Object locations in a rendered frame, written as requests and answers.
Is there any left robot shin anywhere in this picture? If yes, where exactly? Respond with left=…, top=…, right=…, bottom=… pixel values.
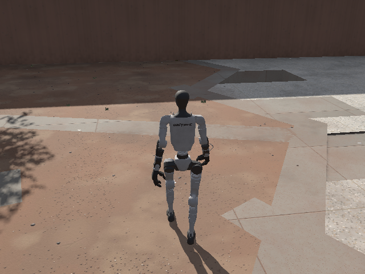
left=165, top=180, right=174, bottom=215

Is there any left robot upper arm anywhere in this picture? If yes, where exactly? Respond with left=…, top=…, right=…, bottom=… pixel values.
left=159, top=115, right=171, bottom=148

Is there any robot left forearm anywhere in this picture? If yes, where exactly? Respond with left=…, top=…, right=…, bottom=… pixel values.
left=153, top=140, right=164, bottom=171

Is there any right robot hand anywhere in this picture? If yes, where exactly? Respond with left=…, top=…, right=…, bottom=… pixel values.
left=196, top=154, right=210, bottom=166

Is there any right robot upper arm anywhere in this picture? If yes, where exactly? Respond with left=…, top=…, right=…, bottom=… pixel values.
left=194, top=115, right=208, bottom=145

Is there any humanoid robot head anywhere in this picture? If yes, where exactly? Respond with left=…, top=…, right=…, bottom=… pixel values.
left=173, top=90, right=192, bottom=118

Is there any robot right forearm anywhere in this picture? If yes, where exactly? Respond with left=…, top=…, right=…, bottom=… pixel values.
left=201, top=137, right=210, bottom=157

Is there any left robot hand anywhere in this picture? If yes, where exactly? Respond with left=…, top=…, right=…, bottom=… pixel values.
left=152, top=170, right=165, bottom=187

